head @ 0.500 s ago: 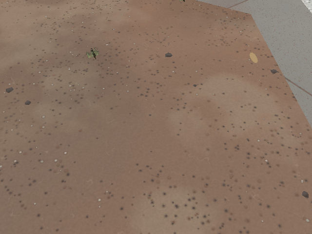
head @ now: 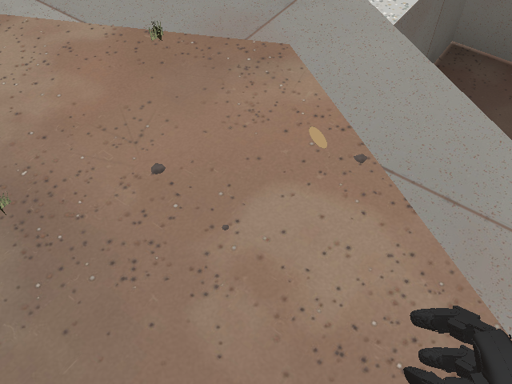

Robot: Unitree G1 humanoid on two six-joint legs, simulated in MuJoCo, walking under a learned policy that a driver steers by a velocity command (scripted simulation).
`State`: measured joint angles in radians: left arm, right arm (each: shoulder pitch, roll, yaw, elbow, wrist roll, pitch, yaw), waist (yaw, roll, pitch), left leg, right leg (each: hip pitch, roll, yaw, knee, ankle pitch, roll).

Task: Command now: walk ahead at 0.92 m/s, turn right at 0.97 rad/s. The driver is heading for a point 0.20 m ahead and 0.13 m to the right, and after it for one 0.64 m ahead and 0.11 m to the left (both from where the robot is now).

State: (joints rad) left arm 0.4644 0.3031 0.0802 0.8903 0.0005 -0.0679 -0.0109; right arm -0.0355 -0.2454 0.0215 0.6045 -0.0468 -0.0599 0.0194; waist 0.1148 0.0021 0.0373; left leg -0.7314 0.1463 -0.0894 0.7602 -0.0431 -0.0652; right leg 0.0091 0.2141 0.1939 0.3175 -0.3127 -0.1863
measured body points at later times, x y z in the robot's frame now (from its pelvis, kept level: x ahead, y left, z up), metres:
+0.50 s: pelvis +0.32 +0.03 -0.01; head +0.35 -0.01 +0.44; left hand +0.63 +0.18 -0.06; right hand +0.28 -0.27 -0.14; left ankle +0.31 +0.18 -0.73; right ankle +0.39 -0.11 -0.73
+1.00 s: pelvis +0.37 +0.06 +0.00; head +0.41 +0.10 +0.45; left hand +0.54 +0.36 -0.10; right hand +0.51 -0.22 -0.08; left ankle +0.38 +0.15 -0.73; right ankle +0.39 -0.10 -0.65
